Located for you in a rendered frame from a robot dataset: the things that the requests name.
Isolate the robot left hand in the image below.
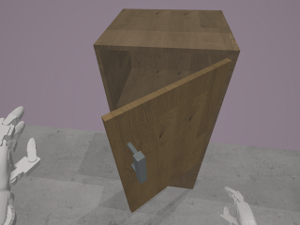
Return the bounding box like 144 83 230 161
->
0 106 40 191

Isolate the left robot forearm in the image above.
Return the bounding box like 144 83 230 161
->
0 190 17 225

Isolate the handle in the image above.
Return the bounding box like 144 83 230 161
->
127 142 147 184

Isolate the cupboard door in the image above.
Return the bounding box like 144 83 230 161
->
101 58 232 213

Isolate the robot right hand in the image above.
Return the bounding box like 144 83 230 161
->
220 187 257 225

